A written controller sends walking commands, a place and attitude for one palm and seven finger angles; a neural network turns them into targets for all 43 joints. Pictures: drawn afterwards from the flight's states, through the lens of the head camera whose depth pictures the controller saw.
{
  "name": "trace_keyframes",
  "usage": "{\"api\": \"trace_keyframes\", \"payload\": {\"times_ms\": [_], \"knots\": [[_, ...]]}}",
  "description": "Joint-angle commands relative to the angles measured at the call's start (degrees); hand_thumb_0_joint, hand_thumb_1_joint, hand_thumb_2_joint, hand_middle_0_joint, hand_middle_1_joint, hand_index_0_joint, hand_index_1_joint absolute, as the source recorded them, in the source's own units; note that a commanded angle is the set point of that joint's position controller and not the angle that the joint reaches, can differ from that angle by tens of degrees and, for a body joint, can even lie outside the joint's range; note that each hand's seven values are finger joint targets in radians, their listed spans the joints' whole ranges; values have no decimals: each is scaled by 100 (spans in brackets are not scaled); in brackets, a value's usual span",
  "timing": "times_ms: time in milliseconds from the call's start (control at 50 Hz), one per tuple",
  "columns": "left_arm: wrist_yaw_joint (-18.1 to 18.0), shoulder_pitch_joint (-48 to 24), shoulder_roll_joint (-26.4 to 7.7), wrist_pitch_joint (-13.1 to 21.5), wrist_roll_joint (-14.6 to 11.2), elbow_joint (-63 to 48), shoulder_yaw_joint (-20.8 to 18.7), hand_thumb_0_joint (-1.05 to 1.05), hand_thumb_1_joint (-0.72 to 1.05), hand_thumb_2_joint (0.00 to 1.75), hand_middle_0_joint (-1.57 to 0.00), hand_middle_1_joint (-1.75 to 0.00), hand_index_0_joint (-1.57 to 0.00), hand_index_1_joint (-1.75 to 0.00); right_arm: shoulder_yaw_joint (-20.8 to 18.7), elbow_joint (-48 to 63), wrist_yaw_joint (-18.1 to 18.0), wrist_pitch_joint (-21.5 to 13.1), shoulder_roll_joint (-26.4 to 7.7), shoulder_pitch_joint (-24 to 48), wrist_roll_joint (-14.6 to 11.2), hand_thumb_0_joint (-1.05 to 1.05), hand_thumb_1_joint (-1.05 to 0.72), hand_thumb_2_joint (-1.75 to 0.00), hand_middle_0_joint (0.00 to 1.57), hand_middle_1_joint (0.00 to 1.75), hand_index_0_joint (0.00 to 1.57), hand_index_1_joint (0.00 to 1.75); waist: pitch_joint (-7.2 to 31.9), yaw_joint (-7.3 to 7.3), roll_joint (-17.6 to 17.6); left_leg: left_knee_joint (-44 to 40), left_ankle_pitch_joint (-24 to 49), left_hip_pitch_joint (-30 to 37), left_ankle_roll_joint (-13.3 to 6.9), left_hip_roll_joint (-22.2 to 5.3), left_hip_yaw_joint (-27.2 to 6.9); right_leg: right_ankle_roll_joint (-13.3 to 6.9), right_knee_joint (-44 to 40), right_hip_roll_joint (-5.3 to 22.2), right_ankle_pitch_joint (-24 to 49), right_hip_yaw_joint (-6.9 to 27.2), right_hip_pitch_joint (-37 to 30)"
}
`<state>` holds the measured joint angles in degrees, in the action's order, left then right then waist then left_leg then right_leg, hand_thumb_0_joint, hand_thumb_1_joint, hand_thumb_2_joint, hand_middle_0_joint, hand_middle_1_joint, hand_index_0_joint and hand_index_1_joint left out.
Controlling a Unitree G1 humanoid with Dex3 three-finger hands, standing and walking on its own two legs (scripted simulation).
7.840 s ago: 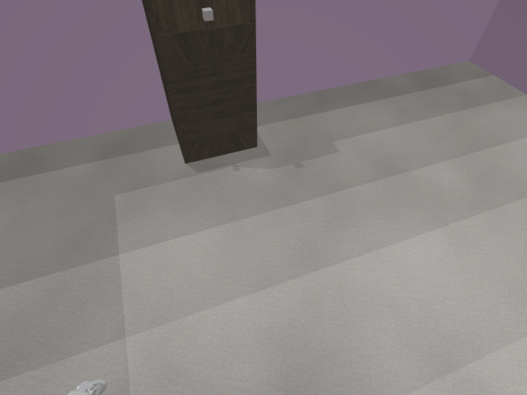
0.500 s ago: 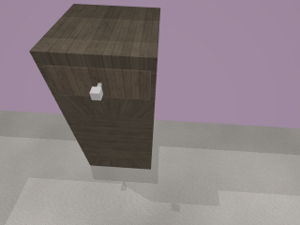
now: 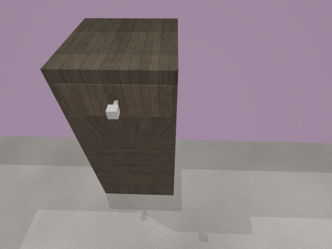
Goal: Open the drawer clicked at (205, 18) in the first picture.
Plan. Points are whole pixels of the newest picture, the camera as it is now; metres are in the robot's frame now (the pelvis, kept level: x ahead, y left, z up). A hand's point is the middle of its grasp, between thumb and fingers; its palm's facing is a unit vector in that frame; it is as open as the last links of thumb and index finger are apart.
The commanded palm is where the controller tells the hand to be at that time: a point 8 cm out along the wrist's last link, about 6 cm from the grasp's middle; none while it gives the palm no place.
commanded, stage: look again from close up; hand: left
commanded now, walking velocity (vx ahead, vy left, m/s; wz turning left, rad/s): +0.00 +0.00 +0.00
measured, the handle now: (114, 108) +0.55 +0.22 +0.01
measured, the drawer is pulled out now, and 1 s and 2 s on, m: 0.00 0.00 0.00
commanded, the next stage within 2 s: raise the hand with hooked fingers in 0.20 s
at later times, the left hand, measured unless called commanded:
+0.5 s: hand (86, 229) +0.18 +0.21 -0.06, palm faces -0.11 -0.61 -0.79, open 7.6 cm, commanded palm +0.13 +0.23 -0.04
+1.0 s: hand (84, 204) +0.22 +0.21 +0.00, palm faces +0.07 -0.09 -0.99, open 10.2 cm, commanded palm +0.19 +0.22 +0.05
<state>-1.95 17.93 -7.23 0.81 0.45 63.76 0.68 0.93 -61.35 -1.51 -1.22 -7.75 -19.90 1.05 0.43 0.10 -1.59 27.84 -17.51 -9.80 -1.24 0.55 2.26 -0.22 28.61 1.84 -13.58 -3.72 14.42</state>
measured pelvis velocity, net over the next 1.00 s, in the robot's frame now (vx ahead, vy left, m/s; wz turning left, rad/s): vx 0.01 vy -0.03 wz -0.01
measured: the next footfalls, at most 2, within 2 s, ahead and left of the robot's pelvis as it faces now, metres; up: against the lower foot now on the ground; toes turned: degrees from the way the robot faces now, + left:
none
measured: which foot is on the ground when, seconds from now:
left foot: down 0.00-1.00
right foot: down 0.00-1.00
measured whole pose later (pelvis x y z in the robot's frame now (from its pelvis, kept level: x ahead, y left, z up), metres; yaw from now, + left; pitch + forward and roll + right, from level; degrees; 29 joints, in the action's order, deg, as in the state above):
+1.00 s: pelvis +0.01 -0.03 -0.03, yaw +0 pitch +8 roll +2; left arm -20.9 19.2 -20.5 -2.3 58.1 -4.7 1.9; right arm 1.4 -31.2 1.0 5.8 -10.8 -3.5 3.8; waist 4.6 -6.0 -2.2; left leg 45.3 -26.0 -27.4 1.2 -1.1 2.0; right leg -2.8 47.8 0.9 -23.0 -3.6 33.2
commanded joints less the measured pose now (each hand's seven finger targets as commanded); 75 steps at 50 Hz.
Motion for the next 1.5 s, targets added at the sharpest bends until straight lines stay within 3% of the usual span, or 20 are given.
{"api": "trace_keyframes", "payload": {"times_ms": [0, 260, 280, 300, 320, 340, 360, 380, 400, 460, 500, 540, 580, 660, 740, 840, 980, 1060, 1240, 1480], "knots": [[-1, 263, -546, 103, -2, -159, -99, 0, 90, 90, -20, -30, -20, -30, -66, 104, -30, -143, -570, -327, -15, 0, -90, -90, 20, 30, 20, 30, -527, -33, 50, -926, 735, -714, -123, -658, -603, -187, -383, 373, 502, 466, -441], [-10, 210, -545, 64, 10, -125, -121, 0, 90, 90, -20, -30, -20, -30, -42, -144, -61, -142, -560, -249, -22, 0, -90, -90, 20, 30, 20, 30, -462, -34, 141, -901, 1319, -387, -130, -649, -516, -148, -336, 410, 907, 433, -535], [-255, 644, -798, 119, 54, 78, -120, 0, 90, 90, -20, -30, -20, -30, -135, 272, -2, -130, -819, 388, -108, 0, -90, -90, 20, 30, 20, 30, -684, -269, 1058, 189, 1805, -721, 47, -772, -288, -76, -341, 683, 2847, 670, -313], [-293, -4142, -2662, 1073, 1053, -8521, -120, 0, 88, 89, -20, -32, -20, -32, -149, 2169, -249, -948, -1708, 407, -357, 0, -90, -90, 20, 30, 20, 30, 2236, 325, -840, -506, 2432, 773, -138, -147, -288, -236, 198, -48, 2024, 935, -844], [-764, -1440, -2306, 589, 1196, -7075, -276, 0, 85, 88, -20, -33, -20, -33, -188, 2030, -461, -1511, -1304, 910, -273, 0, -90, -90, 20, 30, 20, 30, 2044, -191, -1681, -459, 3324, 1030, 41, -356, -249, -343, 463, -99, 536, 397, -269], [-1049, 72, -1089, -304, 1156, -6504, 315, 0, 83, 87, -21, -34, -21, -34, -279, 1990, -432, -1692, -1000, 933, -393, 0, -90, -90, 20, 30, 20, 30, 1097, -94, -1437, -737, 2753, 230, 352, -360, -337, -228, 702, -149, -318, 106, 265], [-1063, 137, -580, -405, 1493, -6484, 765, 0, 81, 86, -21, -36, -21, -36, -223, 1890, -422, -1775, -997, 815, -372, 0, -90, -90, 20, 30, 20, 30, 542, 32, -814, -542, 2396, -55, 264, -328, -279, -172, 547, -190, -137, 35, 513], [-1221, -291, -1084, -341, 1981, -6884, 542, 0, 78, 85, -21, -37, -21, -37, -271, 2193, -363, -1810, -1270, 1138, -253, 0, -90, -90, 20, 30, 20, 30, 1, 93, -606, -341, 1724, -491, 205, -238, -484, -232, 371, -209, -22, 173, 778], [-1387, -94, -1287, -286, 2635, -6891, 468, 0, 76, 84, -21, -39, -21, -39, -293, 2370, -308, -1713, -1406, 1124, -88, 0, -90, -90, 20, 30, 20, 30, 225, 138, -147, -117, 1373, -763, 141, -184, -553, -273, 370, -240, 30, 156, 913], [-1805, 1736, -1028, -330, 4304, -6467, 495, 0, 69, 81, -22, -43, -22, -43, -479, 3197, 13, -1212, -1338, 1407, 141, 0, -90, -90, 20, 30, 20, 30, 639, -383, 760, 326, 1342, -1229, 153, -36, -375, -362, 514, -373, -553, 267, 980], [-1971, 2633, -814, -261, 5110, -6105, 566, 0, 64, 79, -22, -47, -22, -47, -546, 3573, 267, -642, -1363, 1750, 244, 0, -90, -90, 20, 30, 20, 30, 145, -586, 1284, 492, 1001, -1764, 151, 4, -197, -438, 536, -411, -533, 438, 1188], [-2086, 2737, -1085, 40, 5582, -6392, 239, 0, 60, 77, -22, -50, -22, -50, -519, 3888, 470, -209, -1326, 1995, 206, 0, -90, -90, 20, 30, 20, 30, 305, -810, 1321, 648, 941, -2057, 139, 84, -93, -480, 744, -395, -69, 684, 992], [-2303, 2501, -1502, 290, 5953, -6966, -151, 0, 55, 75, -22, -53, -22, -53, -462, 4150, 568, 46, -1251, 2148, 192, 0, -90, -90, 20, 30, 20, 30, 882, -926, 891, 831, 1069, -1970, 119, 141, -22, -491, 1025, -353, 316, 792, 792], [-2920, 1221, -2001, 386, 6556, -7713, -588, 0, 46, 71, -23, -58, -23, -58, -470, 4219, 601, 329, -1144, 2046, 333, 0, -90, -90, 20, 30, 20, 30, 1494, -777, 395, 1391, 1030, -1813, 79, 238, -144, -466, 1331, -356, 363, 1234, 1459], [-3156, -479, -2207, 420, 6440, -8598, -626, 0, 36, 67, -24, -64, -24, -64, -531, 4099, 461, 369, -1119, 1986, 430, 0, -90, -90, 20, 30, 20, 30, 2083, -293, -7, 2019, 952, -1277, -27, 256, -331, -391, 1461, -253, 380, 1413, 2102], [-2684, -584, -2184, 142, 5966, -8245, -382, 0, 25, 62, -25, -72, -25, -72, -421, 4011, 291, 368, -1108, 2063, 385, 0, -90, -90, 20, 30, 20, 30, 1798, -132, 65, 1849, 833, -1467, -104, 272, -196, -279, 1188, -227, 714, 1083, 1468], [-1686, 192, -2485, -315, 5669, -7810, -568, 0, 8, 55, -26, -82, -26, -82, -184, 3891, 112, 407, -1029, 2147, 201, 0, -90, -90, 20, 30, 20, 30, 1364, -554, 663, 901, 971, -1750, -48, 186, -91, -155, 732, -125, 1511, 998, -138], [-1650, 179, -2651, -102, 5643, -8084, -886, 0, -1, 51, -27, -88, -27, -88, -228, 3831, 109, 343, -1050, 2083, 201, 0, -90, -90, 20, 30, 20, 30, 1514, -694, 349, 631, 1199, -1554, -26, 169, -83, -180, 651, -75, 1723, 944, -498], [-1801, -1180, -2651, 111, 5544, -8157, -783, 0, -22, 42, -28, -102, -28, -102, -459, 3632, 79, 211, -1157, 1989, 105, 0, -90, -90, 20, 30, 20, 30, 1572, -478, 256, 440, 1234, -999, -60, 194, -98, -175, 426, -82, 1103, 605, -170], [-892, -2834, -2955, -516, 5530, -7664, -481, 0, -50, 30, -30, -120, -30, -120, -301, 3528, 29, 429, -1166, 2162, -90, 0, -90, -90, 20, 30, 20, 30, 1138, -566, -29, -314, 1716, -377, 13, 97, -107, -232, -9, -167, 1118, 264, -624]]}}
